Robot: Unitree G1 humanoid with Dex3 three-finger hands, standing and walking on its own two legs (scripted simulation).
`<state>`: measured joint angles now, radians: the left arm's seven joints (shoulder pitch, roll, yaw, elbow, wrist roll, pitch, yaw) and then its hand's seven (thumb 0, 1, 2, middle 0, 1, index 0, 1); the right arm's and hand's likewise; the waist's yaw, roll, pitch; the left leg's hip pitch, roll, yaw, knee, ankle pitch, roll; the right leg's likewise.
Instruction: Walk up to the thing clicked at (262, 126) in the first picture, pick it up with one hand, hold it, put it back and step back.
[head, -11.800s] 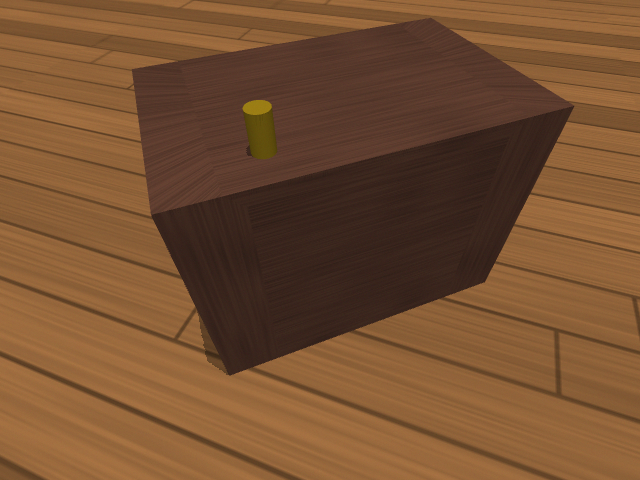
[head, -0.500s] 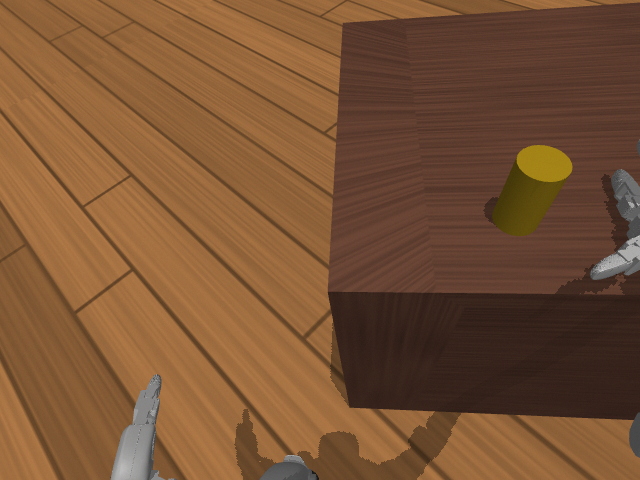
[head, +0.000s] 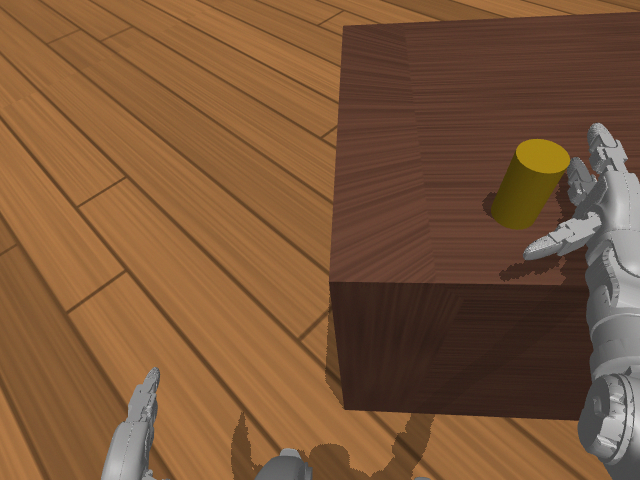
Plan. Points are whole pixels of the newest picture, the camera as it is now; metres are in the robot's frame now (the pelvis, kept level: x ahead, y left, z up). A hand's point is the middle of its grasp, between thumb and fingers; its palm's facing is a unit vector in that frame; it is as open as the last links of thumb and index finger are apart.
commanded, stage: rest palm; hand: right
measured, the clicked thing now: (526, 186) +0.48 -0.21 +0.08
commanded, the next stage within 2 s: close in 0.16 s
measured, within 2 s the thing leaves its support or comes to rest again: leaves its support in 1.20 s
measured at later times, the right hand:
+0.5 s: hand (530, 188) +0.47 -0.21 +0.08, palm faces +0.16 +0.99 +0.01, open 16.9 cm
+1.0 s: hand (532, 185) +0.48 -0.21 +0.08, palm faces +0.17 +0.99 +0.02, open 9.3 cm
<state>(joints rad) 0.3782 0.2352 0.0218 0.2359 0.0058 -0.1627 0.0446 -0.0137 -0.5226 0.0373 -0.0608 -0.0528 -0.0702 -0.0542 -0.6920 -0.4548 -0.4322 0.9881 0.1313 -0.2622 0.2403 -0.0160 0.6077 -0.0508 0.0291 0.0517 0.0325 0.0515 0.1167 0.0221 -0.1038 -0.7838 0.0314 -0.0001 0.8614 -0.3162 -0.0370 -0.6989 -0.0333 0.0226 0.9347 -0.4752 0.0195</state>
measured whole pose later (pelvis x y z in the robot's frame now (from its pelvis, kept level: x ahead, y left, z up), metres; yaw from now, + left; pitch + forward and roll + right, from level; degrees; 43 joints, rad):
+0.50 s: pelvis +0.00 +0.00 +0.00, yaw +0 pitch +14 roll +1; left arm 0.39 0.22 0.05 0.18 0.01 -0.11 0.02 -0.01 -0.56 0.07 -0.05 -0.04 -0.05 -0.06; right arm -0.73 -0.41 -0.42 0.95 0.08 -0.27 0.13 -0.02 0.61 -0.01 0.28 0.13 0.28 0.13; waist 0.13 0.02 -0.08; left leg -0.81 0.03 0.00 0.89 -0.33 -0.03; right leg -0.72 -0.03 0.02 0.95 -0.49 0.02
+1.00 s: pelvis +0.00 +0.00 +0.00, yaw +0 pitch +15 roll +1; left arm 0.38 0.23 0.05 0.16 0.01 -0.12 0.02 -0.01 -0.53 0.05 -0.05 -0.04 -0.05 -0.05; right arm -0.78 -0.44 -0.44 1.02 0.07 -0.28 0.13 -0.01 0.21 -0.49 0.97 0.74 0.97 0.75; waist 0.14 0.03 -0.09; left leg -0.82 0.03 0.00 0.89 -0.33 -0.04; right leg -0.73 -0.03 0.02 0.96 -0.49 0.02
